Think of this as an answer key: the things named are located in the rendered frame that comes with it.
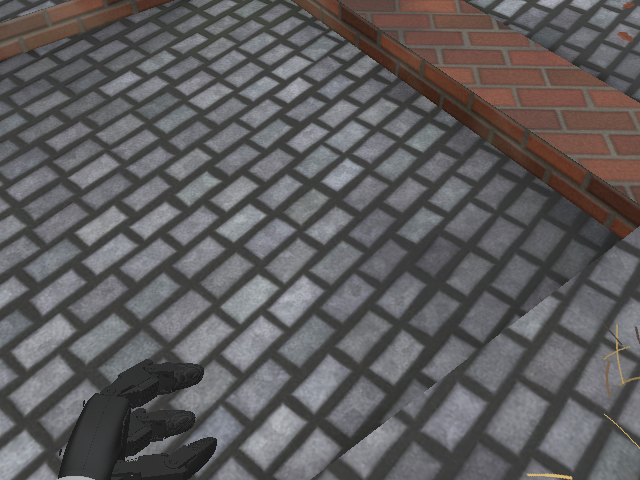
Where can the left robot hand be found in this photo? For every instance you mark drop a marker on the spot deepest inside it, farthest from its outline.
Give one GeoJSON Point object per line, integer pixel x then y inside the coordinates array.
{"type": "Point", "coordinates": [106, 431]}

